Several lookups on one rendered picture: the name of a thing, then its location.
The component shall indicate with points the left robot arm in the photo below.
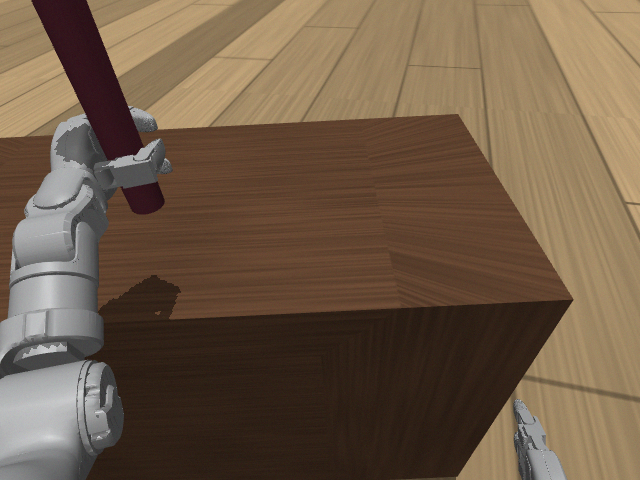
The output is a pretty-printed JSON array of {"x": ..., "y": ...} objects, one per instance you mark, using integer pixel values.
[{"x": 57, "y": 410}]

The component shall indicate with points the can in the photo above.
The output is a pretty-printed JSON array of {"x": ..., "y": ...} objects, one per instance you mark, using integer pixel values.
[{"x": 74, "y": 35}]

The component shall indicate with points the right robot hand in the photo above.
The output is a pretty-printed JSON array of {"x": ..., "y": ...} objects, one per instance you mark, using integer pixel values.
[{"x": 536, "y": 461}]

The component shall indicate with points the left robot hand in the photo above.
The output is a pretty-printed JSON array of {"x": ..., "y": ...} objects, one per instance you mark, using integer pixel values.
[{"x": 75, "y": 145}]

